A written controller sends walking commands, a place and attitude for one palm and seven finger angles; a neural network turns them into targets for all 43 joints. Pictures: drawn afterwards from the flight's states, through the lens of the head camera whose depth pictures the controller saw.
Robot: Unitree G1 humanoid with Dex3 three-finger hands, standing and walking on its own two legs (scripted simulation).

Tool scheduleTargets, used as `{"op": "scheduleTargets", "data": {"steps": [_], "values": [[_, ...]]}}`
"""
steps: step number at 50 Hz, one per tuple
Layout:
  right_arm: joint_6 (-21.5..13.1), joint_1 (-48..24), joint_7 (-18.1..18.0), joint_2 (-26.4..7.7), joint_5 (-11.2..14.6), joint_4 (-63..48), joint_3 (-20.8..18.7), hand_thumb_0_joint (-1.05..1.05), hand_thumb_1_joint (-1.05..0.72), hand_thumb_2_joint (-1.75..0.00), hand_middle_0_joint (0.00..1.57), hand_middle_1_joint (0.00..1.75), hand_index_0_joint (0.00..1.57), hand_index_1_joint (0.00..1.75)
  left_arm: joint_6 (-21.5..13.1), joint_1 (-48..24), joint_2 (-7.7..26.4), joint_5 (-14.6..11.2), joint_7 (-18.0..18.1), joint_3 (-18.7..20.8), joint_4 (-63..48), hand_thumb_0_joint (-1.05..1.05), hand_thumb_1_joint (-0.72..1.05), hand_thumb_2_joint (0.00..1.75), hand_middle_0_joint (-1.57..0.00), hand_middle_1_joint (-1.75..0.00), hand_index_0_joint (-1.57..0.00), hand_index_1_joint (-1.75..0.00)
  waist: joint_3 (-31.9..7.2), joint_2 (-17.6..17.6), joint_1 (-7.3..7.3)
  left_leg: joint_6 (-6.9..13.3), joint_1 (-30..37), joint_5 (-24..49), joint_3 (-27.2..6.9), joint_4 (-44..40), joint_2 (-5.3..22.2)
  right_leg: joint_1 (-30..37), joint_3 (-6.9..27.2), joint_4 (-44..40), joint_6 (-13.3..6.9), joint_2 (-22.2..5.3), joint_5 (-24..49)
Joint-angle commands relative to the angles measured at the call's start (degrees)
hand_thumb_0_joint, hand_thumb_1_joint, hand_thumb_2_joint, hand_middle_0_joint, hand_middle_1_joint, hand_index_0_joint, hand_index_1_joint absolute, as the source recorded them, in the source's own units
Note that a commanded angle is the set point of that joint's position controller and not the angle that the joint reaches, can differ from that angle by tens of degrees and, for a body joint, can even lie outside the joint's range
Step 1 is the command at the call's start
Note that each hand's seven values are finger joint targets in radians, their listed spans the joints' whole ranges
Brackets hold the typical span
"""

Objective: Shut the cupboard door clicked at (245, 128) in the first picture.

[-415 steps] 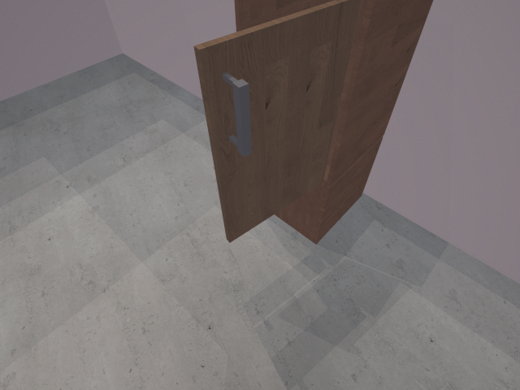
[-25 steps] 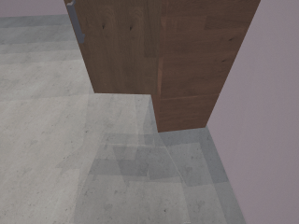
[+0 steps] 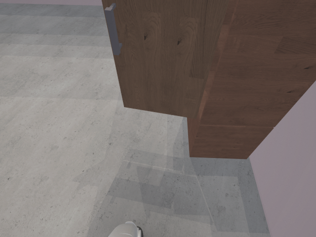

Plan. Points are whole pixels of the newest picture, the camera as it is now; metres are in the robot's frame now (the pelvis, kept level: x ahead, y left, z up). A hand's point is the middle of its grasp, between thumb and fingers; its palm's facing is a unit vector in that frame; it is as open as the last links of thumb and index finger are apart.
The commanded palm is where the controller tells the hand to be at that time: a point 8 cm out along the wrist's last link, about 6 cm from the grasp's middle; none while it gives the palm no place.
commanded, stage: take the last steps up to it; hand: left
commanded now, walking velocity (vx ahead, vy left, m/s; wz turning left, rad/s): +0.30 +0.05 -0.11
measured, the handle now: (115, 30) +0.72 +0.23 +0.12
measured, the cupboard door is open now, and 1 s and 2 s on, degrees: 81 81 81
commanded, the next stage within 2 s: come to a stop and stand still in 0.44 s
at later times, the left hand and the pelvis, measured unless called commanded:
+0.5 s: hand (111, 172) +0.31 +0.19 -0.15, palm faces -0.07 -0.97 -0.25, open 7.4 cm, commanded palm none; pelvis +0.18 +0.02 -0.01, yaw -5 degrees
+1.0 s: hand (103, 174) +0.31 +0.23 -0.18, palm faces -0.02 -0.98 -0.21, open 7.4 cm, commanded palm none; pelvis +0.25 +0.04 +0.00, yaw -6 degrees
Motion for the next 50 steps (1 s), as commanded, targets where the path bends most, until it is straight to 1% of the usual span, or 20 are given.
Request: {"op": "scheduleTargets", "data": {"steps": [1, 2, 4, 6, 9, 19, 21, 22, 24, 25, 28, 31, 38, 39, 40, 41, 42, 44, 46, 50], "values": [[-2.64, 21.89, -2.39, -14.07, -1.15, 1.90, -3.58, 0.00, -0.90, -0.90, 0.20, 0.30, 0.20, 0.30, -0.12, 2.14, 5.63, -0.92, 0.13, 1.50, -4.41, 0.00, 0.90, 0.90, -0.20, -0.30, -0.20, -0.30, -13.63, 18.28, -9.94, 6.39, 38.27, 1.08, -20.57, -11.79, 14.35, -29.02, -1.45, 32.90, -5.07, 4.27, -4.48], [-2.09, 24.89, -3.29, -15.61, -0.62, 2.62, -3.76, 0.00, -0.90, -0.90, 0.20, 0.30, 0.20, 0.30, -0.30, -2.56, 4.86, -0.84, 0.27, 0.95, -6.96, 0.00, 0.90, 0.90, -0.20, -0.30, -0.20, -0.30, -13.72, 15.93, -11.22, 10.11, 37.61, 3.02, -27.20, -17.76, 19.44, -34.97, 5.40, 45.15, -6.56, 6.74, -12.60], [-2.52, 14.74, -3.92, -10.97, -0.21, 0.02, -2.75, 0.00, -0.90, -0.90, 0.20, 0.30, 0.20, 0.30, -0.03, -7.13, 4.60, -0.70, 0.30, 1.16, -7.18, 0.00, 0.90, 0.90, -0.20, -0.30, -0.20, -0.30, -10.04, 13.54, -7.78, 10.68, 26.47, -7.49, -23.63, -21.10, 19.60, -39.35, 11.37, 54.92, -7.59, 2.19, -3.73], [-3.54, 10.17, -4.04, -5.76, -0.44, -1.33, -1.11, 0.00, -0.90, -0.90, 0.20, 0.30, 0.20, 0.30, 0.47, -5.92, 3.80, 0.04, -0.56, 1.39, -5.73, 0.00, 0.90, 0.90, -0.20, -0.30, -0.20, -0.30, -4.20, 6.24, -4.62, 8.65, 17.05, -3.33, -15.59, -23.27, 16.05, -35.95, 11.33, 51.28, -7.00, 0.39, 2.29], [-4.41, 9.62, -4.19, -3.40, -0.35, -0.87, -0.79, 0.00, -0.90, -0.90, 0.20, 0.30, 0.20, 0.30, 1.70, -3.62, 1.91, 0.05, -0.65, 1.26, -5.40, 0.00, 0.90, 0.90, -0.20, -0.30, -0.20, -0.30, -3.54, 5.65, -2.19, 9.39, 16.27, 5.25, -8.61, -24.91, 14.09, -34.12, 10.65, 44.27, -6.10, 0.72, 5.44], [-3.33, 11.82, -3.65, -5.44, -0.80, 1.33, -0.44, 0.00, -0.90, -0.90, 0.20, 0.30, 0.20, 0.30, 2.02, -13.03, 4.21, -0.11, -0.92, 0.87, -10.50, 0.00, 0.90, 0.90, -0.20, -0.30, -0.20, -0.30, 0.62, 2.69, -2.34, 9.49, 17.48, 9.30, -3.58, -22.34, 12.94, -24.02, 6.64, 16.50, -6.34, 3.76, 8.90], [-3.05, 11.23, -3.57, -5.32, -0.67, 1.75, -0.06, 0.00, -0.90, -0.90, 0.20, 0.30, 0.20, 0.30, 1.59, -9.11, 5.53, -0.04, -0.79, 1.30, -9.71, 0.00, 0.90, 0.90, -0.20, -0.30, -0.20, -0.30, -0.86, 0.50, -0.09, 7.54, 14.37, 7.86, -2.02, -16.12, 10.56, -14.17, 5.57, 10.08, -7.09, 5.70, 11.31], [-3.03, 10.79, -3.45, -4.65, -0.23, 2.02, 0.16, 0.00, -0.90, -0.90, 0.20, 0.30, 0.20, 0.30, 1.14, -4.03, 7.55, -0.02, -0.57, 1.65, -8.08, 0.00, 0.90, 0.90, -0.20, -0.30, -0.20, -0.30, -3.23, -1.76, 1.99, 5.35, 11.50, 6.19, 0.17, -8.62, 6.83, -5.84, 7.89, 6.32, -8.04, 5.03, 13.34], [-2.92, 11.84, -2.94, -2.53, 0.50, 0.10, 0.37, 0.00, -0.90, -0.90, 0.20, 0.30, 0.20, 0.30, 0.17, 6.29, 15.75, -0.71, 0.18, 3.23, -5.06, 0.00, 0.90, 0.90, -0.20, -0.30, -0.20, -0.30, -8.40, -17.32, 4.07, 0.22, -6.35, -22.75, 4.45, 19.90, -4.64, 10.90, 36.00, -4.71, -19.70, -15.04, 24.79], [-2.13, 9.34, -3.18, -3.30, 0.62, -0.09, -0.10, 0.00, -0.90, -0.90, 0.20, 0.30, 0.20, 0.30, -0.17, 5.17, 14.33, -0.99, 0.81, 3.00, -4.86, 0.00, 0.90, 0.90, -0.20, -0.30, -0.20, -0.30, -8.44, -17.28, 3.71, 0.36, -6.83, -23.78, -2.91, 27.89, -2.14, 6.06, 37.22, -6.40, -20.65, -15.81, 27.51], [-1.63, 7.61, -3.33, -0.55, 0.65, 0.83, 0.44, 0.00, -0.90, -0.90, 0.20, 0.30, 0.20, 0.30, -0.67, -5.22, 9.24, -1.00, 1.33, 1.45, -7.85, 0.00, 0.90, 0.90, -0.20, -0.30, -0.20, -0.30, -4.97, -2.41, -1.04, -1.10, -4.90, -12.47, -6.19, 26.73, 1.35, -3.97, 21.39, -6.23, -17.33, -10.45, 38.78], [0.11, 11.62, -3.54, 2.64, 0.99, 2.90, 1.39, 0.00, -0.90, -0.90, 0.20, 0.30, 0.20, 0.30, -0.72, -8.72, 6.78, -0.50, 1.84, 0.62, -7.90, 0.00, 0.90, 0.90, -0.20, -0.30, -0.20, -0.30, -6.75, -5.54, -3.49, -2.68, 4.44, -9.83, -3.84, 12.84, -0.16, -8.66, 11.80, -3.49, -14.83, -5.98, 54.19], [2.02, 8.32, -3.94, -1.52, 0.87, 0.96, -0.29, 0.00, -0.90, -0.90, 0.20, 0.30, 0.20, 0.30, 2.58, -8.77, 11.54, -0.80, 2.56, 1.96, -7.24, 0.00, 0.90, 0.90, -0.20, -0.30, -0.20, -0.30, -5.13, -9.22, -3.15, -2.27, 10.15, 0.60, -2.56, -4.35, -2.08, -9.74, 11.80, 4.32, -12.67, -5.20, 45.08], [1.83, 9.17, -3.97, -2.75, 0.71, 0.91, -0.60, 0.00, -0.90, -0.90, 0.20, 0.30, 0.20, 0.30, 2.99, -8.85, 11.26, -0.95, 2.57, 1.90, -7.49, 0.00, 0.90, 0.90, -0.20, -0.30, -0.20, -0.30, -5.71, -6.28, -3.75, -1.41, 14.47, 11.38, -3.36, -8.13, -0.23, -12.52, 11.13, 7.05, -11.00, -3.74, 38.88], [1.35, 9.50, -4.03, -5.09, 0.45, 0.61, -1.01, 0.00, -0.90, -0.90, 0.20, 0.30, 0.20, 0.30, 3.57, -6.92, 9.44, -0.94, 2.54, 1.63, -7.99, 0.00, 0.90, 0.90, -0.20, -0.30, -0.20, -0.30, -7.38, 3.35, -3.18, 1.77, 19.26, 29.21, -10.29, -8.77, 6.99, -17.32, 8.36, 11.79, -7.97, 0.60, 24.28], [1.28, 10.30, -4.34, -8.49, 0.17, -0.17, -1.49, 0.00, -0.90, -0.90, 0.20, 0.30, 0.20, 0.30, 4.01, -5.23, 6.86, -1.33, 2.87, 0.97, -8.60, 0.00, 0.90, 0.90, -0.20, -0.30, -0.20, -0.30, -8.25, 12.91, -3.32, 7.54, 19.27, 44.59, -17.36, -10.49, 15.42, -19.04, 5.97, 17.83, -5.67, 5.78, 2.23], [1.28, 10.43, -4.95, -9.66, 0.18, -0.64, -1.73, 0.00, -0.90, -0.90, 0.20, 0.30, 0.20, 0.30, 4.53, -6.16, 6.96, -1.41, 2.92, 0.70, -9.29, 0.00, 0.90, 0.90, -0.20, -0.30, -0.20, -0.30, -8.56, 15.22, -4.42, 12.09, 17.18, 48.66, -20.48, -13.54, 18.82, -20.44, 8.07, 29.60, -5.01, 8.94, -15.32], [1.35, 7.27, -6.05, -9.46, -0.15, -2.16, -1.59, 0.00, -0.90, -0.90, 0.20, 0.30, 0.20, 0.30, 5.44, -8.24, 7.76, -1.27, 2.90, 1.49, -8.94, 0.00, 0.90, 0.90, -0.20, -0.30, -0.20, -0.30, -8.32, 14.64, -4.12, 14.02, 13.59, 42.09, -20.36, -13.43, 18.37, -23.47, 14.88, 42.89, -5.42, 8.80, -15.06], [1.24, 4.08, -6.17, -8.90, -0.33, -3.96, -1.44, 0.00, -0.90, -0.90, 0.20, 0.30, 0.20, 0.30, 5.46, -8.21, 7.74, -1.25, 2.45, 1.81, -9.03, 0.00, 0.90, 0.90, -0.20, -0.30, -0.20, -0.30, -8.34, 6.88, -3.14, 13.56, 14.34, 37.93, -17.68, -12.43, 16.75, -25.90, 15.13, 46.22, -4.79, 8.81, -10.67], [1.11, 2.18, -6.02, -8.37, -0.11, -4.80, -1.58, 0.00, -0.90, -0.90, 0.20, 0.30, 0.20, 0.30, 6.10, -7.56, 7.50, -0.92, 1.70, 1.99, -10.09, 0.00, 0.90, 0.90, -0.20, -0.30, -0.20, -0.30, -8.70, 8.58, -2.94, 11.47, 15.35, 24.32, -14.59, -14.60, 14.74, -26.00, 13.73, 41.21, -4.05, 8.18, -7.23]]}}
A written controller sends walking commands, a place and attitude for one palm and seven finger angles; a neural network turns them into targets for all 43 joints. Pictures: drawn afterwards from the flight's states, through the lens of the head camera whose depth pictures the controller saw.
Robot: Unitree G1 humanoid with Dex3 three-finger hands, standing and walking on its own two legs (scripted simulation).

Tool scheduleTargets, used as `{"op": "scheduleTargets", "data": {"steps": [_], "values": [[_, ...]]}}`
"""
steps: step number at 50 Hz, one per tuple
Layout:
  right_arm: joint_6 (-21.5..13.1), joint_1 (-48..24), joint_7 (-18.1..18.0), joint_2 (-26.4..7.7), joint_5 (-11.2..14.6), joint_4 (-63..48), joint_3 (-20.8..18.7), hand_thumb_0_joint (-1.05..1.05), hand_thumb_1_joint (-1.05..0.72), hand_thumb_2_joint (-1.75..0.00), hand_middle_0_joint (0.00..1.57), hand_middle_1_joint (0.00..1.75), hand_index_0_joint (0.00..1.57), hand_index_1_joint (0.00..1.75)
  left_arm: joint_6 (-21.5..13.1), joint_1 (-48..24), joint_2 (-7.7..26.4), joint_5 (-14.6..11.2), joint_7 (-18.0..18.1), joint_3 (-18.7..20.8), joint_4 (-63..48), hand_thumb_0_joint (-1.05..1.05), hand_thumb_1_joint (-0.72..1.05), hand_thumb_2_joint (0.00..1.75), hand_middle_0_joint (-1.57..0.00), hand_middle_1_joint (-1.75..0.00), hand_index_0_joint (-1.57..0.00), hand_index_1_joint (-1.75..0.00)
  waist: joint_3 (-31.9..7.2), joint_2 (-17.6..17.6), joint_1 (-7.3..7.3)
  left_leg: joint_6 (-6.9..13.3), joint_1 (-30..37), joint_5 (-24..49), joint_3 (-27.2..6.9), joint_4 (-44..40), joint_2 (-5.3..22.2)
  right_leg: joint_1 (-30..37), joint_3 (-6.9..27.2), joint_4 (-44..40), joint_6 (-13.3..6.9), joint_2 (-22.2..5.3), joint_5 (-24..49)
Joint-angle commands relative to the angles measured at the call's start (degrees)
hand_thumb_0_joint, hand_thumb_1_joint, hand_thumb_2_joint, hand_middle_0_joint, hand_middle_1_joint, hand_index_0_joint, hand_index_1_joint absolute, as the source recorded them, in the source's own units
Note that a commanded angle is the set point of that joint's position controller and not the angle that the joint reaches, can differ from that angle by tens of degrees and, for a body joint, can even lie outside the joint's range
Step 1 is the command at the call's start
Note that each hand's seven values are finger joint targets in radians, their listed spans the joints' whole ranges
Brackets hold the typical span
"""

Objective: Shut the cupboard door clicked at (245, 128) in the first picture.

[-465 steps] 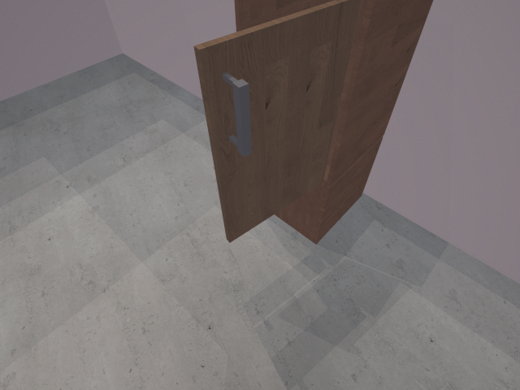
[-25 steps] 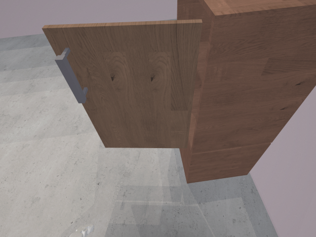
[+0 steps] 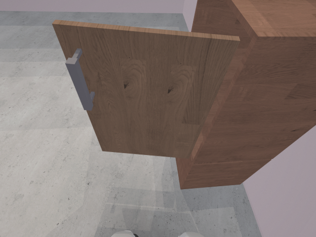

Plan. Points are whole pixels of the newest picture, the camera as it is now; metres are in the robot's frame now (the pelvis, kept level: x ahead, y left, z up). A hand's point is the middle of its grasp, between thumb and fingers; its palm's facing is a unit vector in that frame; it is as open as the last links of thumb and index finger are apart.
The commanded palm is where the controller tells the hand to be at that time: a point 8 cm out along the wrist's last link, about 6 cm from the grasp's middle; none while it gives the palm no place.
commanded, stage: come to a stop and stand still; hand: left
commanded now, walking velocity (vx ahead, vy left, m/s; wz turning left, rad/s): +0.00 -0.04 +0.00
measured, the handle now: (83, 81) +0.45 +0.24 +0.12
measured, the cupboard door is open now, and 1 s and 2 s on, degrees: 81 81 81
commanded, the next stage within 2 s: look again from close up in 0.52 s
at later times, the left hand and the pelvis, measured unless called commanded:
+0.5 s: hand out of the picture -0.01 +0.13 -0.17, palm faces +0.04 -0.98 -0.19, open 7.3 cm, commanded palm none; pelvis -0.04 -0.05 +0.00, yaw +0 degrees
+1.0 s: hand out of the picture -0.02 +0.16 -0.17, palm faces -0.01 -0.98 -0.22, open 7.4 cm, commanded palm none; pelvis -0.04 -0.02 +0.00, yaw -1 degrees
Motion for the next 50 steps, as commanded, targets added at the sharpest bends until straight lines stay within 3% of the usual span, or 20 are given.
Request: {"op": "scheduleTargets", "data": {"steps": [1, 5, 7, 8, 10, 11, 13, 16, 19, 22, 24, 30, 31, 32, 33, 34, 35, 39, 44, 50], "values": [[-0.36, 4.56, -0.70, -10.13, -0.05, -2.27, -2.72, 0.00, -0.90, -0.90, 0.20, 0.30, 0.20, 0.30, -0.32, 4.38, 2.70, 0.54, -0.36, 0.52, -3.54, 0.00, 0.90, 0.90, -0.20, -0.30, -0.20, -0.30, -9.33, 10.21, -1.69, 8.82, 9.37, 20.13, -12.88, -10.86, 16.02, -0.62, 0.66, -3.92, 0.34, -2.14, 0.65], [-0.14, 5.71, 0.20, -10.95, -0.16, -1.66, -3.34, 0.00, -0.90, -0.90, 0.20, 0.30, 0.20, 0.30, -1.08, 3.66, 1.90, 0.80, -0.85, -0.33, -4.33, 0.00, 0.90, 0.90, -0.20, -0.30, -0.20, -0.30, -8.54, 11.82, -2.77, 7.52, 8.04, 8.04, -13.89, -12.30, 14.91, 5.70, -3.13, -20.98, -0.56, -1.96, 1.03], [0.17, 4.63, 0.62, -11.45, 0.19, -1.96, -3.62, 0.00, -0.90, -0.90, 0.20, 0.30, 0.20, 0.30, -1.30, 8.12, 2.11, 0.69, -0.85, -0.23, -2.93, 0.00, 0.90, 0.90, -0.20, -0.30, -0.20, -0.30, -9.44, 9.90, -0.77, 4.98, 3.76, -1.10, -12.25, -11.69, 12.68, 13.73, -4.99, -32.84, -0.98, -1.23, 10.05], [0.35, 4.35, 0.86, -10.34, 0.51, -2.13, -3.67, 0.00, -0.90, -0.90, 0.20, 0.30, 0.20, 0.30, -1.61, 10.37, 3.01, 0.91, -0.74, -0.10, -2.27, 0.00, 0.90, 0.90, -0.20, -0.30, -0.20, -0.30, -8.87, 6.52, 0.05, 2.50, 0.67, -5.48, -9.76, -9.42, 9.71, 17.71, -4.17, -40.36, -1.39, -2.16, 14.18], [0.88, 3.86, 1.77, -4.08, 1.02, -3.39, -2.40, 0.00, -0.90, -0.90, 0.20, 0.30, 0.20, 0.30, -2.46, 6.28, 9.14, 1.45, -0.39, 0.31, -3.44, 0.00, 0.90, 0.90, -0.20, -0.30, -0.20, -0.30, -3.25, -10.24, -1.46, -3.66, -3.20, -12.73, -1.90, 1.93, -0.32, 9.30, 13.36, -53.06, -8.13, -17.50, 4.80], [1.22, 2.19, 2.12, -4.67, 0.72, -3.76, -2.16, 0.00, -0.90, -0.90, 0.20, 0.30, 0.20, 0.30, -2.73, 2.89, 9.56, 1.29, -0.36, -0.20, -4.64, 0.00, 0.90, 0.90, -0.20, -0.30, -0.20, -0.30, -2.83, -9.16, -1.35, -3.66, 0.70, -13.18, -2.73, 7.21, -0.74, 3.00, 13.43, -53.97, -9.98, -19.06, 5.80], [1.27, 2.95, 1.87, -4.84, 0.45, -1.78, -2.12, 0.00, -0.90, -0.90, 0.20, 0.30, 0.20, 0.30, -3.54, 0.30, 7.09, 1.06, -0.28, -0.90, -3.84, 0.00, 0.90, 0.90, -0.20, -0.30, -0.20, -0.30, -0.96, -13.51, -2.06, -3.08, -0.19, -11.53, -4.05, 11.19, -0.54, 5.05, 9.42, -49.36, -9.56, -15.33, 22.36], [0.77, 6.00, 1.53, -3.66, 0.88, 1.44, -1.48, 0.00, -0.90, -0.90, 0.20, 0.30, 0.20, 0.30, -4.06, 1.15, 5.72, 0.65, -0.24, -1.40, -2.04, 0.00, 0.90, 0.90, -0.20, -0.30, -0.20, -0.30, -1.94, -8.22, -2.52, -3.75, 3.69, -7.25, -2.63, 6.05, -0.45, 9.24, 4.16, -44.04, -8.08, -12.67, 35.60], [-0.76, 9.12, 0.95, -4.24, 0.80, 4.36, -0.69, 0.00, -0.90, -0.90, 0.20, 0.30, 0.20, 0.30, -4.22, 3.88, 4.27, -0.07, -0.18, -1.89, 0.23, 0.00, 0.90, 0.90, -0.20, -0.30, -0.20, -0.30, -4.83, -1.35, -1.84, -2.60, 11.94, 11.58, -5.79, -5.81, 2.65, 10.11, 2.28, -39.75, -4.36, -8.97, 31.83], [-1.30, 8.09, 0.29, -5.27, 0.78, 6.16, -0.49, 0.00, -0.90, -0.90, 0.20, 0.30, 0.20, 0.30, -3.42, 5.28, 3.43, -0.19, -0.19, -2.04, 2.13, 0.00, 0.90, 0.90, -0.20, -0.30, -0.20, -0.30, -3.41, 6.89, -0.58, -1.28, 9.47, 10.39, -8.18, -7.57, 4.92, 12.67, 1.48, -42.29, -2.76, -6.85, 22.73], [-1.15, 8.56, 0.30, -5.00, 0.78, 6.81, -0.28, 0.00, -0.90, -0.90, 0.20, 0.30, 0.20, 0.30, -3.19, 5.35, 3.61, -0.25, -0.35, -2.06, 2.90, 0.00, 0.90, 0.90, -0.20, -0.30, -0.20, -0.30, -1.97, 5.56, -0.35, -1.53, 6.79, 3.76, -8.45, -9.91, 4.44, 14.16, 1.69, -43.83, -2.71, -6.30, 17.97], [-0.99, 11.44, 0.32, -3.54, 0.72, 7.89, -0.08, 0.00, -0.90, -0.90, 0.20, 0.30, 0.20, 0.30, -3.65, 5.69, 2.94, -0.13, -0.45, -2.29, 4.35, 0.00, 0.90, 0.90, -0.20, -0.30, -0.20, -0.30, -1.23, 0.54, -1.07, -2.31, 8.84, 1.20, -6.29, -10.27, 3.07, 12.90, 2.20, -47.46, -3.35, -7.11, 14.42], [-2.57, 4.84, 1.16, -5.59, 1.16, 3.51, 0.12, 0.00, -0.90, -0.90, 0.20, 0.30, 0.20, 0.30, -5.64, 12.39, 3.79, 1.41, 2.09, -2.92, 5.28, 0.00, 0.90, 0.90, -0.20, -0.30, -0.20, -0.30, -0.52, 0.68, 1.69, -3.12, 7.14, 5.69, -4.32, 3.37, 2.99, 10.76, 7.12, -45.90, -2.19, -9.86, 42.22], [-2.18, 9.92, 1.61, -2.27, 1.05, 2.04, 0.51, 0.00, -0.90, -0.90, 0.20, 0.30, 0.20, 0.30, -6.19, 7.59, 6.38, 0.80, 1.82, -2.76, 2.27, 0.00, 0.90, 0.90, -0.20, -0.30, -0.20, -0.30, -4.15, 1.43, -3.37, -2.56, 6.11, -4.93, -4.07, 1.57, 1.67, 12.01, 6.90, -45.44, -4.42, -12.52, 32.99], [-1.90, 11.74, 1.82, -2.69, 0.84, 2.45, 0.49, 0.00, -0.90, -0.90, 0.20, 0.30, 0.20, 0.30, -6.22, 5.90, 5.98, 0.70, 1.50, -2.74, 0.98, 0.00, 0.90, 0.90, -0.20, -0.30, -0.20, -0.30, -5.19, 0.84, -3.54, -2.39, 7.47, -4.74, -3.99, 0.80, 1.65, 9.64, 5.67, -44.93, -5.38, -10.47, 20.39], [-2.11, 12.90, 1.97, -3.27, 0.71, 2.20, 0.47, 0.00, -0.90, -0.90, 0.20, 0.30, 0.20, 0.30, -6.14, 5.43, 5.15, 0.68, 1.33, -2.89, 0.32, 0.00, 0.90, 0.90, -0.20, -0.30, -0.20, -0.30, -4.10, 2.64, -3.97, -2.09, 7.21, -1.94, -4.54, -0.56, 2.06, 7.99, 4.28, -43.45, -5.45, -8.44, 15.96], [-2.92, 13.45, 1.95, -3.08, 0.36, 2.29, 0.95, 0.00, -0.90, -0.90, 0.20, 0.30, 0.20, 0.30, -6.23, 6.05, 4.40, 0.77, 1.19, -2.86, 0.31, 0.00, 0.90, 0.90, -0.20, -0.30, -0.20, -0.30, -4.59, 6.86, -3.14, -1.58, 7.76, 4.47, -5.04, -2.31, 2.68, 9.64, 2.41, -40.97, -5.28, -7.00, 21.00], [-3.02, 12.34, 1.38, -4.77, 0.87, 0.86, 1.23, 0.00, -0.90, -0.90, 0.20, 0.30, 0.20, 0.30, -5.23, 8.56, 2.92, 0.58, 0.82, -3.42, 1.00, 0.00, 0.90, 0.90, -0.20, -0.30, -0.20, -0.30, -1.87, -0.15, -1.79, -0.11, 4.87, 1.92, -7.22, -4.94, 3.39, 10.81, 1.71, -40.22, -3.89, -5.09, 15.79], [-2.50, 11.46, 1.60, -5.67, 0.71, 0.97, 1.21, 0.00, -0.90, -0.90, 0.20, 0.30, 0.20, 0.30, -4.61, 8.72, 3.50, 0.70, 0.52, -3.55, 0.57, 0.00, 0.90, 0.90, -0.20, -0.30, -0.20, -0.30, 2.48, -0.43, -1.46, -0.17, 3.79, -6.23, -7.53, -8.58, 2.88, 7.56, 2.30, -41.90, -3.46, -5.12, 8.73], [-2.89, 10.72, 1.57, -6.24, 0.84, 1.77, 1.42, 0.00, -0.90, -0.90, 0.20, 0.30, 0.20, 0.30, -4.69, 9.21, 4.79, 0.75, 0.28, -3.42, 0.32, 0.00, 0.90, 0.90, -0.20, -0.30, -0.20, -0.30, 0.24, 1.48, -0.90, 0.12, 5.08, -3.75, -7.42, -10.15, 3.03, 10.23, 2.03, -41.85, -3.12, -5.35, 12.92]]}}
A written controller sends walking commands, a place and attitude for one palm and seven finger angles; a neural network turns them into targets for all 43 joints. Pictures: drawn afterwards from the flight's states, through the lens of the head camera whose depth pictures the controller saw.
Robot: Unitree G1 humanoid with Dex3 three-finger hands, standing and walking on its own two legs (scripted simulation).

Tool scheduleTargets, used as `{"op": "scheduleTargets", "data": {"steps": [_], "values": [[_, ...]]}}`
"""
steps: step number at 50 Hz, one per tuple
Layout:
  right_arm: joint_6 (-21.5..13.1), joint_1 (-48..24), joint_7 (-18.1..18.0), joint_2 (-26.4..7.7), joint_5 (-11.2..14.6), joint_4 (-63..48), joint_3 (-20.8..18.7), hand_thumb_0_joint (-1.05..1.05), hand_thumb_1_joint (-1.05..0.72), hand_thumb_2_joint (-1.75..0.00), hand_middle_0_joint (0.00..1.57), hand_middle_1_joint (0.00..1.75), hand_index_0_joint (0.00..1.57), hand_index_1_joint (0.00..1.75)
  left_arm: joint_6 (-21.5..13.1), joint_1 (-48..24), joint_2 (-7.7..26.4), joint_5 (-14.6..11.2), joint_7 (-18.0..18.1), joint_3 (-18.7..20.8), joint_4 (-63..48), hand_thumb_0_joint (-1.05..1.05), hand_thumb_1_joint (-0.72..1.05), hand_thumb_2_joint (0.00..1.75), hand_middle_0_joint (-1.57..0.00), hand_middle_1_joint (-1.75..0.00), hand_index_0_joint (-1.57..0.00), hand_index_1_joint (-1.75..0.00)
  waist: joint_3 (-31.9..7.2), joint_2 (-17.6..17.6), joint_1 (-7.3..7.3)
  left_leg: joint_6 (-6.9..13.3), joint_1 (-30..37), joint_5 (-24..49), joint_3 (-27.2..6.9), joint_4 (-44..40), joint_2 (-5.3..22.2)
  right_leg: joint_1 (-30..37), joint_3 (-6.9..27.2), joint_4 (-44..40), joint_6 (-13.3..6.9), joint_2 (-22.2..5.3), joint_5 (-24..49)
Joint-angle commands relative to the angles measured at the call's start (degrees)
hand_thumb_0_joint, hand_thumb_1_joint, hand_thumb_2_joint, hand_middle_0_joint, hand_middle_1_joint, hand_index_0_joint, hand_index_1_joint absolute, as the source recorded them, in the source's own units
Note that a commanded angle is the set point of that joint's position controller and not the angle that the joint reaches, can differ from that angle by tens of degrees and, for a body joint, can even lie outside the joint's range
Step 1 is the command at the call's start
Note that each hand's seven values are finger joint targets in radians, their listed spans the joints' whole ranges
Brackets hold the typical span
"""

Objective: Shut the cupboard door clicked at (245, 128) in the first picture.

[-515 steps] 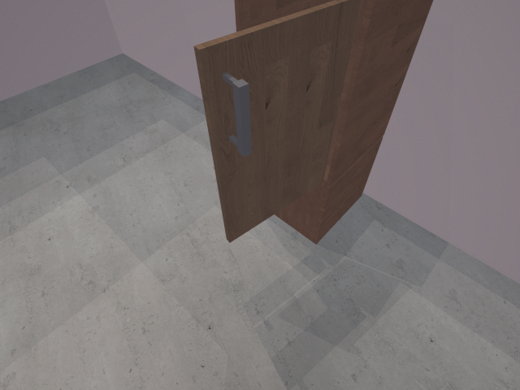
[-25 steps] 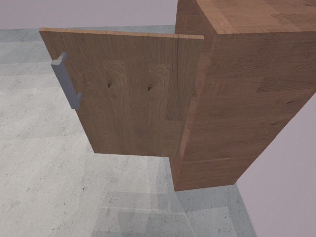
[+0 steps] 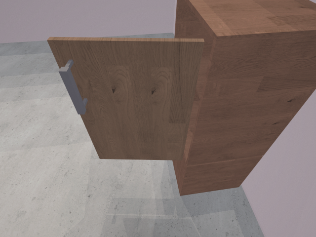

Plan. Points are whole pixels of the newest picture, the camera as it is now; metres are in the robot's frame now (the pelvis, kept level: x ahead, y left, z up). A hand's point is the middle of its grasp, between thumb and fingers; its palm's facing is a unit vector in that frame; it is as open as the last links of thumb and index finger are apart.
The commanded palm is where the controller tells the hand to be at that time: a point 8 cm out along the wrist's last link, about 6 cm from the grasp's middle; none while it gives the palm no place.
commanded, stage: look again from close up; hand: left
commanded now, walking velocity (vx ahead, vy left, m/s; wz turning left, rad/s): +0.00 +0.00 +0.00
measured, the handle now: (76, 88) +0.48 +0.27 +0.12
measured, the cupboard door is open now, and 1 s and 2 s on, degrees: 81 81 81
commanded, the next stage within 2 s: raise the hand and make a fist in 0.14 s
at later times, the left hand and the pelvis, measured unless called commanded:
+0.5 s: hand (90, 200) +0.20 +0.18 +0.01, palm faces +0.11 -0.99 -0.03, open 7.0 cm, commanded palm +0.11 +0.23 -0.04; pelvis -0.01 -0.01 -0.04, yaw +1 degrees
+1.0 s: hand (87, 209) +0.18 +0.17 +0.02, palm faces +0.02 -1.00 -0.04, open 4.5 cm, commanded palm +0.14 +0.22 +0.02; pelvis -0.02 -0.03 -0.06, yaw +1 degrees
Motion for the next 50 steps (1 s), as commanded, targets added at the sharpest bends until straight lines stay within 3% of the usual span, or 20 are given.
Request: {"op": "scheduleTargets", "data": {"steps": [1, 11, 12, 13, 14, 15, 16, 17, 18, 19, 20, 22, 24, 25, 28, 31, 36, 39, 45, 50], "values": [[-1.12, 1.43, -0.37, -6.09, 0.22, -2.43, -1.09, 0.00, -0.90, -0.90, 0.20, 0.30, 0.20, 0.30, -0.88, 3.50, 6.74, 0.22, 0.34, 0.94, -1.87, 0.00, 0.90, 0.90, -0.20, -0.30, -0.20, -0.30, 2.99, -1.08, 0.55, 1.12, -0.91, -0.67, -6.48, -8.39, 4.80, -3.59, 3.26, -7.16, -3.04, -2.67, 1.25], [-1.62, 0.01, -0.66, -7.02, 0.48, -0.46, -1.10, 0.00, -0.90, -0.90, 0.20, 0.30, 0.20, 0.30, -1.08, 3.17, 7.93, 0.12, 0.26, 0.94, -0.71, 0.00, 0.90, 0.90, -0.20, -0.30, -0.20, -0.30, -0.35, -1.20, 0.74, 1.17, 3.53, 9.50, -5.55, -6.72, 5.16, -1.22, 3.29, -7.23, -2.51, -3.52, 9.68], [-1.53, -2.99, -0.42, -7.80, 0.93, -3.85, -1.47, 0.00, -0.90, -0.90, 0.20, 0.30, 0.20, 0.30, -1.66, 5.89, 6.74, 0.91, 2.30, 0.71, 0.54, 0.00, 0.90, 0.90, -0.20, -0.30, -0.20, -0.30, 2.10, -2.27, 1.48, -0.24, 1.21, 14.58, -4.85, 2.73, 6.58, -3.78, 5.50, -8.76, -1.95, -5.44, 19.98], [-12.70, 2.45, -5.46, -18.61, 1.68, -19.03, -4.10, 0.00, -0.90, -0.90, 0.20, 0.30, 0.20, 0.30, -17.75, -43.06, 40.78, -6.50, 2.94, 24.73, -94.96, 0.00, 0.90, 0.90, -0.20, -0.30, -0.20, -0.30, -21.51, 2.96, -8.20, 1.11, 22.39, 21.94, -4.91, 2.41, 3.32, -5.47, -2.70, 1.67, -2.21, 0.75, 24.95], [-17.36, -1.75, -6.43, -11.09, 3.61, -20.09, -1.11, 0.00, -0.90, -0.90, 0.20, 0.30, 0.20, 0.30, -12.84, -0.77, 12.12, -7.30, 2.84, 3.42, -76.11, 0.00, 0.90, 0.90, -0.22, -0.32, -0.22, -0.32, -31.41, 20.48, -0.23, 0.20, 25.59, 32.30, -4.21, -0.86, 3.53, -8.49, -4.67, 5.80, -2.42, 3.15, 13.92], [-19.70, -3.63, -4.95, -9.29, 3.32, -19.47, -1.51, 0.00, -0.90, -0.90, 0.20, 0.30, 0.20, 0.30, -4.81, 12.82, 1.30, -10.10, 3.89, -0.22, -72.51, 0.00, 0.90, 0.90, -0.24, -0.34, -0.24, -0.34, -25.95, 18.95, 0.42, -3.04, 19.47, 36.54, -6.60, -2.20, 4.34, -7.81, -5.64, 6.88, -2.33, 3.12, 6.90], [-20.64, -1.87, -3.51, -9.06, 3.81, -17.90, -1.99, 0.00, -0.90, -0.90, 0.20, 0.30, 0.20, 0.30, -4.08, 7.10, 0.81, -9.00, 4.40, -0.58, -67.99, 0.00, 0.90, 0.90, -0.25, -0.36, -0.25, -0.36, -11.55, 8.06, -2.92, -2.48, 8.78, 27.27, -7.13, -1.29, 3.65, -13.26, -5.30, 5.80, -1.47, 2.64, 4.66], [-20.79, -2.60, -2.68, -9.89, 2.87, -20.53, -3.69, 0.00, -0.90, -0.90, 0.20, 0.30, 0.20, 0.30, -6.33, 4.57, 1.27, -8.97, 3.58, 2.15, -66.47, 0.00, 0.90, 0.90, -0.27, -0.38, -0.27, -0.38, -2.81, 3.29, -3.41, -1.79, 1.11, 14.50, -7.33, 0.38, 2.14, -16.35, -6.11, 3.18, -1.69, 2.71, 4.08], [-20.92, -4.15, -2.08, -10.82, 2.20, -22.23, -4.62, 0.00, -0.90, -0.90, 0.20, 0.30, 0.20, 0.30, -9.57, 7.28, 3.94, -9.31, 2.27, 6.35, -61.19, 0.00, 0.90, 0.90, -0.29, -0.40, -0.29, -0.40, 0.02, -3.25, -3.11, -1.41, -5.53, 5.24, -7.11, 3.00, 1.05, -19.18, -6.72, 2.25, -1.83, 2.43, 3.63], [-20.73, -5.61, -1.55, -10.33, 1.68, -23.96, -5.09, 0.00, -0.90, -0.90, 0.20, 0.30, 0.20, 0.30, -13.62, 15.04, 2.54, -10.50, -0.10, 8.02, -56.13, 0.00, 0.90, 0.90, -0.31, -0.42, -0.31, -0.42, 0.83, -8.97, -0.90, -1.35, -10.52, 2.18, -6.49, 5.86, 0.45, -21.81, -7.15, 4.31, -1.85, 2.75, 1.67], [-20.63, -6.32, -0.56, -10.09, 1.72, -26.34, -5.66, 0.00, -0.90, -0.90, 0.20, 0.30, 0.20, 0.30, -17.80, 22.65, 2.09, -11.45, -3.52, 9.70, -53.65, 0.00, 0.90, 0.90, -0.33, -0.44, -0.33, -0.44, -2.32, -7.67, 2.23, -1.71, -11.97, 5.31, -5.53, 8.58, -0.31, -20.79, -6.94, 7.28, -2.46, 2.86, 4.46], [-19.60, -8.15, 0.93, -9.54, 0.86, -28.84, -6.46, 0.00, -0.90, -0.90, 0.20, 0.30, 0.20, 0.30, -27.77, 26.70, 0.35, -14.17, -11.57, 10.80, -52.66, 0.00, 0.90, 0.90, -0.36, -0.48, -0.36, -0.48, -8.30, -11.34, 4.48, -2.63, -17.81, 6.27, -3.96, 16.05, -0.49, -24.94, -6.91, 16.66, -2.81, 3.09, 7.15], [-19.09, -9.69, 1.70, -10.14, 0.97, -31.87, -7.00, 0.00, -0.90, -0.90, 0.20, 0.30, 0.20, 0.30, -36.25, 22.52, 3.88, -16.11, -19.95, 12.52, -54.25, 0.00, 0.90, 0.90, -0.40, -0.52, -0.40, -0.52, -10.64, -8.31, 4.12, -2.52, -23.75, 1.74, -3.37, 21.97, -1.00, -29.59, -4.16, 21.85, -3.04, 2.34, 4.83], [-18.43, -9.62, 1.73, -10.06, 1.70, -33.47, -7.40, 0.00, -0.90, -0.90, 0.20, 0.30, 0.20, 0.30, -36.11, 24.23, 7.55, -16.15, -21.83, 16.40, -52.84, 0.00, 0.90, 0.90, -0.42, -0.54, -0.42, -0.54, -11.34, -4.29, 5.53, -1.99, -24.76, 0.84, -2.70, 22.84, -1.07, -29.20, -2.34, 22.26, -3.43, 2.01, 3.58], [-16.81, -11.01, 0.16, -10.42, 2.96, -40.15, -6.62, 0.00, -0.90, -0.90, 0.20, 0.30, 0.20, 0.30, -30.14, 17.48, 10.13, -20.16, -23.46, 17.87, -65.74, 0.00, 0.90, 0.90, -0.47, -0.60, -0.47, -0.60, -17.39, 1.12, 5.28, -0.85, -25.15, -5.22, -1.59, 23.88, -1.73, -28.66, 0.51, 20.42, -2.78, 1.68, -5.94], [-16.50, -8.29, -1.86, -9.92, 3.08, -41.88, -5.87, 0.00, -0.90, -0.90, 0.20, 0.30, 0.20, 0.30, -28.73, 6.44, 11.88, -20.63, -20.09, 17.27, -79.64, 0.00, 0.90, 0.90, -0.53, -0.66, -0.53, -0.66, -18.10, 1.58, 1.71, 0.17, -25.83, -8.68, -3.30, 27.14, -0.80, -31.86, 4.56, 17.13, -1.79, 1.76, -13.82], [-18.02, -5.18, -4.28, -10.21, 2.89, -38.69, -4.20, 0.00, -0.90, -0.90, 0.20, 0.30, 0.20, 0.30, -31.43, -2.13, 11.48, -18.47, -18.77, 10.93, -86.42, 0.00, 0.90, 0.90, -0.62, -0.76, -0.62, -0.76, -15.48, 3.72, -2.72, 1.23, -24.33, -8.89, -5.21, 29.18, 0.74, -35.80, 3.65, 17.65, -2.13, 3.09, -12.31], [-18.04, -5.32, -5.12, -10.44, 3.60, -37.79, -3.68, 0.00, -0.90, -0.90, 0.20, 0.30, 0.20, 0.30, -26.43, 1.22, 12.76, -18.86, -20.92, 12.23, -79.66, 0.00, 0.90, 0.90, -0.68, -0.82, -0.68, -0.82, -14.28, 1.78, -1.99, 1.04, -25.90, -9.46, -5.30, 28.02, 0.77, -33.45, 4.51, 15.17, -1.59, 2.74, -13.89], [-16.23, -6.97, -5.25, -8.50, 3.81, -39.05, -3.20, 0.00, -0.90, -0.90, 0.20, 0.30, 0.20, 0.30, -14.55, 10.43, 15.18, -20.72, -18.90, 20.48, -76.19, 0.00, 0.90, 0.90, -0.79, -0.94, -0.79, -0.94, -17.71, -1.33, 3.23, 0.50, -22.30, -3.20, -5.20, 22.64, 0.02, -22.04, 4.21, 12.59, -0.25, 1.24, -4.04], [-16.63, -6.17, -4.41, -8.69, 3.08, -38.65, -3.02, 0.00, -0.90, -0.90, 0.20, 0.30, 0.20, 0.30, -17.97, 9.87, 13.56, -20.78, -16.21, 19.61, -80.04, 0.00, 0.90, 0.90, -0.88, -1.04, -0.88, -1.04, -16.09, -1.62, 3.11, 0.13, -18.81, 1.08, -5.33, 19.36, 0.04, -20.54, 0.69, 14.35, -0.43, 1.81, 5.65]]}}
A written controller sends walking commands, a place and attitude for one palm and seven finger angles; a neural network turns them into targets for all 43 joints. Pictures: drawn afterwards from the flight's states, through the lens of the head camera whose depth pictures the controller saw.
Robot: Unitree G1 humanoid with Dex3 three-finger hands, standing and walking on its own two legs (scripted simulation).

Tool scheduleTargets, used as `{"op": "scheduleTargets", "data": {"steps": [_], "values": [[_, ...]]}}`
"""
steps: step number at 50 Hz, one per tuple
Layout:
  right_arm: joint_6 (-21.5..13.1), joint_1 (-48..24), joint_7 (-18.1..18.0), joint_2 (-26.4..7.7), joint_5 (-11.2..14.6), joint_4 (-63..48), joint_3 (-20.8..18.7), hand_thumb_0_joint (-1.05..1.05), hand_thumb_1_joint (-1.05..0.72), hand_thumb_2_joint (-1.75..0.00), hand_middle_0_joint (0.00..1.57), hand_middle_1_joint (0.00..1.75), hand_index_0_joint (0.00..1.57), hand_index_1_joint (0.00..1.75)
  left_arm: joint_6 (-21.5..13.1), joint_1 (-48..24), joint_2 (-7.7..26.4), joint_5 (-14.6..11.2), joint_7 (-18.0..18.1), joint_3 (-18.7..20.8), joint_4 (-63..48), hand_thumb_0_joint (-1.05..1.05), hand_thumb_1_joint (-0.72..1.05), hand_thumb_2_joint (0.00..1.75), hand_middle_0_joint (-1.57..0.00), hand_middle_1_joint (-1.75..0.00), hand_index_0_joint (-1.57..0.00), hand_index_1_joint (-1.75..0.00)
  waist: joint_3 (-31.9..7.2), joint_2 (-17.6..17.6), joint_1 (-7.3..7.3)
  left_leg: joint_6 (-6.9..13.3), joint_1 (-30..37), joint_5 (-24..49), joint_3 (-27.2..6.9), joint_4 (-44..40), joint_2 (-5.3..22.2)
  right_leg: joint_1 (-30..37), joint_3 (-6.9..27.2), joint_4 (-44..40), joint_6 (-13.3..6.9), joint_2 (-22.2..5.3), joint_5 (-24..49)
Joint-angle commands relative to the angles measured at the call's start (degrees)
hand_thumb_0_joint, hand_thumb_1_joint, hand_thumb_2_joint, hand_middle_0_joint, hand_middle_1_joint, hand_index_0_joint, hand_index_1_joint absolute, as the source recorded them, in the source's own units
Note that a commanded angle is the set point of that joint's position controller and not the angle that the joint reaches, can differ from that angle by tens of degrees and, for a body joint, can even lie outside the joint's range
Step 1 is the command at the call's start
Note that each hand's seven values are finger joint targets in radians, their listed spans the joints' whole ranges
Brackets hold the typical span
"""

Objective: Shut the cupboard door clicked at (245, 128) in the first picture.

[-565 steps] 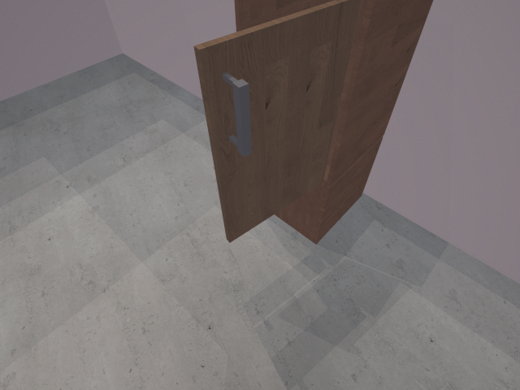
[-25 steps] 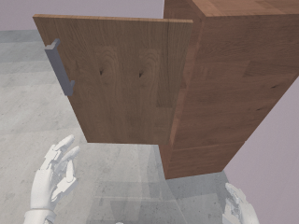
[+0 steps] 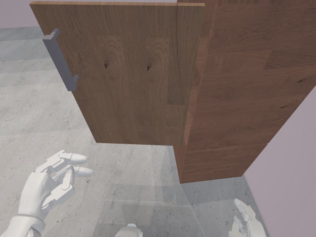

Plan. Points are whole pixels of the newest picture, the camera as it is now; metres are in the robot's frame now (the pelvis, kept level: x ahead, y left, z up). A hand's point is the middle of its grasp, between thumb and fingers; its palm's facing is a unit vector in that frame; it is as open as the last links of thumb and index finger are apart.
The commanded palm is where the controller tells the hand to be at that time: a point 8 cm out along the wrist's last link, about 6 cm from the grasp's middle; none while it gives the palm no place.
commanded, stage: raise the hand and make a fist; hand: left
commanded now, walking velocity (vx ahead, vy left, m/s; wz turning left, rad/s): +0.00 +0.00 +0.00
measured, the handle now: (64, 61) +0.51 +0.29 +0.17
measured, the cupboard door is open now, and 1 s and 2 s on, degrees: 81 81 81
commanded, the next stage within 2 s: bring the fist close to the handle in 1.16 s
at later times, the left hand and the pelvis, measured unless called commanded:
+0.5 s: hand (51, 171) +0.22 +0.22 +0.14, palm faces +0.02 -1.00 -0.04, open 3.1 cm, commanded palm +0.19 +0.26 +0.14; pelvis +0.01 +0.02 +0.03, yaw +1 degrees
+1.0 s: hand (52, 156) +0.23 +0.21 +0.17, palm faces +0.03 -1.00 -0.03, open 3.1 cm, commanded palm +0.21 +0.25 +0.17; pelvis +0.01 +0.01 +0.05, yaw +0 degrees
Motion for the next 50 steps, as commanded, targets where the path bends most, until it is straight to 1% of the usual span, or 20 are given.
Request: {"op": "scheduleTargets", "data": {"steps": [1, 7, 9, 10, 12, 15, 16, 18, 20, 21, 25, 26, 30, 33, 39, 40, 43, 45, 48, 50], "values": [[-4.29, -5.72, -0.24, -8.12, -0.19, -10.57, -3.65, 0.00, -0.90, -0.90, 0.20, 0.30, 0.20, 0.30, -6.59, 1.33, 6.44, -0.99, 2.21, 5.22, -12.83, 0.00, 0.90, 0.90, -0.90, -1.06, -0.90, -1.06, -8.21, -3.69, 1.89, 2.65, 9.59, 10.69, -1.08, -8.33, -2.97, 5.30, 4.10, -12.35, 2.09, -0.55, 16.62], [-5.55, -4.66, -0.08, -9.59, 0.42, -10.10, -3.95, 0.00, -0.90, -0.90, 0.20, 0.30, 0.20, 0.30, -7.90, -0.45, 6.29, -0.71, 0.95, 2.98, -13.94, 0.00, 0.90, 0.90, -1.01, -1.18, -1.01, -1.18, -7.67, -2.49, 1.19, 2.94, 13.09, 9.14, -0.80, -10.77, -2.96, 4.76, 3.09, -14.17, 1.24, 0.18, 12.15], [-5.76, -4.68, -0.16, -9.68, 0.49, -10.02, -3.70, 0.00, -0.90, -0.90, 0.20, 0.30, 0.20, 0.30, -7.40, -2.29, 7.20, -0.65, 1.29, 3.27, -15.78, 0.00, 0.90, 0.90, -1.04, -1.22, -1.04, -1.22, -7.49, -0.67, 1.16, 3.00, 14.60, 9.12, -0.91, -11.91, -3.00, 5.15, 2.48, -14.57, 1.02, 0.36, 12.45], [-5.56, -4.91, -0.21, -9.84, 0.48, -9.67, -3.67, 0.00, -0.90, -0.90, 0.20, 0.30, 0.20, 0.30, -6.93, -2.41, 8.53, -0.22, 1.97, 4.53, -15.59, 0.00, 0.90, 0.90, -1.06, -1.24, -1.06, -1.24, -7.10, -2.07, 1.27, 3.07, 14.60, 8.66, -1.10, -12.26, -2.85, 5.62, 2.39, -14.92, 1.03, 0.64, 11.55], [-5.60, -5.12, -0.17, -9.68, 0.58, -10.16, -3.29, 0.00, -0.90, -0.90, 0.20, 0.30, 0.20, 0.30, -6.49, -3.91, 7.05, -0.05, 2.45, 2.91, -18.09, 0.00, 0.90, 0.90, -1.10, -1.28, -1.10, -1.28, -7.06, 0.99, 1.27, 3.00, 16.77, 8.70, -1.20, -13.76, -2.82, 6.02, 1.47, -15.05, 0.70, 0.78, 12.15], [-5.13, -5.18, 0.05, -9.75, 0.56, -9.86, -2.98, 0.00, -0.90, -0.90, 0.20, 0.30, 0.20, 0.30, -4.79, -3.86, 8.30, 0.47, 3.65, 4.36, -18.11, 0.00, 0.90, 0.90, -1.15, -1.34, -1.15, -1.34, -6.81, 0.45, 1.60, 2.85, 18.20, 10.06, -1.49, -15.09, -2.59, 7.93, 0.54, -15.42, 0.52, 1.20, 14.32], [-5.03, -5.25, 0.14, -9.43, 0.63, -10.42, -2.79, 0.00, -0.90, -0.90, 0.20, 0.30, 0.20, 0.30, -4.20, -3.70, 6.12, 0.52, 3.47, 2.27, -19.02, 0.00, 0.90, 0.90, -1.17, -1.36, -1.17, -1.36, -6.93, 1.15, 1.45, 2.85, 19.28, 10.85, -1.29, -15.59, -2.59, 8.25, 0.25, -15.47, 0.53, 1.16, 15.52], [-4.73, -5.36, 0.30, -9.51, 0.74, -10.38, -2.37, 0.00, -0.90, -0.90, 0.20, 0.30, 0.20, 0.30, -2.50, -5.17, 6.41, 0.45, 3.44, 2.17, -19.19, 0.00, 0.90, 0.90, -1.21, -1.40, -1.21, -1.40, -5.56, 2.71, 1.30, 2.62, 20.07, 10.05, -1.48, -16.78, -2.49, 8.41, -0.04, -16.49, 0.49, 1.31, 15.22], [-4.23, -5.55, 0.31, -9.71, 0.76, -10.22, -2.06, 0.00, -0.90, -0.90, 0.20, 0.30, 0.20, 0.30, -0.48, -5.89, 7.45, 0.80, 3.40, 2.92, -17.54, 0.00, 0.90, 0.90, -1.24, -1.44, -1.24, -1.44, -3.62, 0.34, 1.33, 2.69, 19.77, 9.63, -1.67, -17.70, -2.37, 9.51, -0.03, -17.73, 0.49, 1.41, 15.04], [-4.17, -5.95, 0.30, -9.50, 0.88, -10.72, -1.87, 0.00, -0.90, -0.90, 0.20, 0.30, 0.20, 0.30, 0.33, -6.29, 6.22, 0.61, 3.06, 1.71, -18.18, 0.00, 0.90, 0.90, -1.26, -1.46, -1.26, -1.46, -3.11, 1.16, 1.39, 2.72, 20.25, 9.39, -1.45, -18.19, -2.47, 9.57, 0.07, -18.26, 0.56, 1.27, 15.08], [-3.84, -6.31, 0.12, -9.76, 0.77, -10.45, -1.14, 0.00, -0.90, -0.90, 0.20, 0.30, 0.20, 0.30, 3.19, -9.92, 8.34, 0.67, 3.00, 3.26, -18.27, 0.00, 0.90, 0.90, -1.30, -1.50, -1.30, -1.50, -2.70, 0.50, 1.40, 2.76, 21.92, 9.15, -1.67, -19.90, -2.44, 11.36, -0.01, -20.21, 0.60, 1.43, 15.03], [-3.95, -6.72, 0.10, -9.41, 0.88, -10.59, -1.00, 0.00, -0.90, -0.90, 0.20, 0.30, 0.20, 0.30, 3.51, -11.20, 7.14, 0.52, 2.85, 2.37, -19.54, 0.00, 0.90, 0.90, -1.30, -1.50, -1.30, -1.50, -3.15, 1.55, 1.45, 2.77, 22.93, 9.71, -1.51, -20.32, -2.56, 11.83, 0.03, -20.52, 0.56, 1.24, 15.56], [-4.12, -7.27, -0.18, -9.64, 0.80, -9.74, -0.59, 0.00, -0.90, -0.90, 0.20, 0.30, 0.20, 0.30, 4.99, -14.44, 8.89, 0.33, 2.95, 4.16, -18.85, 0.00, 0.90, 0.90, -1.30, -1.50, -1.30, -1.50, -2.91, -0.35, 1.51, 2.77, 24.39, 9.44, -1.70, -21.81, -2.42, 13.35, -0.03, -22.42, 0.67, 1.35, 14.98], [-4.55, -8.06, -0.28, -9.30, 0.98, -9.24, -0.31, 0.00, -0.90, -0.90, 0.20, 0.30, 0.20, 0.30, 6.15, -16.91, 8.33, 0.23, 2.69, 3.70, -19.10, 0.00, 0.90, 0.90, -1.30, -1.50, -1.30, -1.50, -2.77, 1.85, 1.91, 2.67, 26.01, 9.41, -1.59, -23.25, -2.62, 14.09, -0.04, -23.62, 0.58, 1.07, 14.90], [-5.25, -9.13, -0.55, -9.32, 1.23, -8.08, -0.18, 0.00, -0.90, -0.90, 0.20, 0.30, 0.20, 0.30, 9.17, -18.57, 8.39, -0.28, 2.52, 4.60, -16.49, 0.00, 0.90, 0.90, -1.30, -1.50, -1.30, -1.50, -1.38, -0.51, 2.40, 2.81, 27.36, 9.53, -0.97, -25.24, -2.80, 15.93, 0.52, -26.69, 0.84, 0.73, 14.35], [-5.26, -8.90, -0.51, -9.62, 1.23, -7.83, -0.36, 0.00, -0.90, -0.90, 0.20, 0.30, 0.20, 0.30, 9.78, -16.57, 8.87, -0.51, 2.54, 5.53, -14.51, 0.00, 0.90, 0.90, -1.30, -1.50, -1.30, -1.50, -1.17, -3.12, 2.58, 2.90, 26.68, 9.74, -0.88, -25.06, -2.83, 16.64, 0.96, -27.42, 1.00, 0.67, 14.14], [-5.33, -9.40, -0.21, -9.33, 1.29, -8.09, -0.46, 0.00, -0.90, -0.90, 0.20, 0.30, 0.20, 0.30, 9.96, -16.93, 7.41, -0.22, 2.28, 4.16, -15.99, 0.00, 0.90, 0.90, -1.30, -1.50, -1.30, -1.50, -1.32, -0.52, 2.75, 2.79, 27.68, 10.56, -0.11, -25.45, -3.05, 16.81, 1.11, -27.59, 1.03, 0.38, 14.96], [-5.44, -9.01, -0.15, -9.56, 1.11, -7.86, -0.68, 0.00, -0.90, -0.90, 0.20, 0.30, 0.20, 0.30, 9.47, -16.68, 8.84, -0.09, 2.91, 5.63, -16.15, 0.00, 0.90, 0.90, -1.30, -1.50, -1.30, -1.50, -1.44, -2.29, 2.84, 2.84, 27.36, 10.98, 0.02, -25.30, -3.07, 17.71, 1.39, -27.94, 1.14, 0.36, 15.06], [-5.70, -9.28, -0.12, -9.25, 1.03, -7.91, -0.75, 0.00, -0.90, -0.90, 0.20, 0.30, 0.20, 0.30, 7.96, -18.73, 8.04, 0.52, 3.48, 4.54, -18.45, 0.00, 0.90, 0.90, -1.30, -1.50, -1.30, -1.50, -1.45, 0.41, 2.45, 2.80, 28.52, 10.77, 0.20, -25.52, -3.19, 16.85, 1.32, -27.81, 1.08, 0.35, 14.62], [-5.83, -8.82, -0.13, -9.50, 0.83, -7.35, -0.84, 0.00, -0.90, -0.90, 0.20, 0.30, 0.20, 0.30, 6.99, -18.35, 9.68, 0.89, 4.21, 5.69, -18.09, 0.00, 0.90, 0.90, -1.30, -1.50, -1.30, -1.50, -0.99, -0.84, 2.21, 2.92, 28.14, 10.56, 0.26, -25.24, -3.13, 17.07, 1.69, -28.26, 1.18, 0.35, 14.13]]}}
